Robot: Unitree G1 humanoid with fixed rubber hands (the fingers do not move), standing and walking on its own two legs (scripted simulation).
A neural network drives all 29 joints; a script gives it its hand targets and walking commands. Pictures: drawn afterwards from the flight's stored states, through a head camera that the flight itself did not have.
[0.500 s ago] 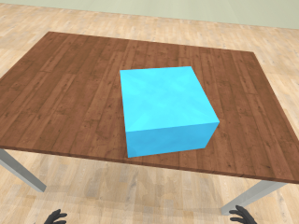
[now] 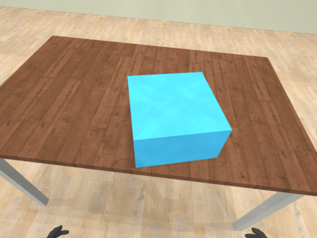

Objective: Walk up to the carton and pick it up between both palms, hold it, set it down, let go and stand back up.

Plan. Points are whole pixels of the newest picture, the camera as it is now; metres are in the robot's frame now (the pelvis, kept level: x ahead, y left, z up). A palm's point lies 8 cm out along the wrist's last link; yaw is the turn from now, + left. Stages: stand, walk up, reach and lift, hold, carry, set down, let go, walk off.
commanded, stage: stand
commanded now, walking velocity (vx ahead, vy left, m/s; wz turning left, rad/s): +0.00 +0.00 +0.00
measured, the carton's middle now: (171, 116) +0.49 +0.01 -0.01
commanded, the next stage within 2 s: none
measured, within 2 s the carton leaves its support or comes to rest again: neither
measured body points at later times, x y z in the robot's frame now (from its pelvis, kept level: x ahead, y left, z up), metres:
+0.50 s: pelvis +0.00 +0.00 +0.00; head -0.01 +0.02 +0.45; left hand +0.07 +0.30 -0.12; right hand +0.12 -0.27 -0.11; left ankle +0.01 +0.14 -0.74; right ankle -0.01 -0.10 -0.74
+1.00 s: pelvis +0.00 +0.00 +0.00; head -0.01 +0.02 +0.45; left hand +0.07 +0.30 -0.12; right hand +0.11 -0.27 -0.12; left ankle +0.01 +0.14 -0.74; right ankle -0.01 -0.10 -0.74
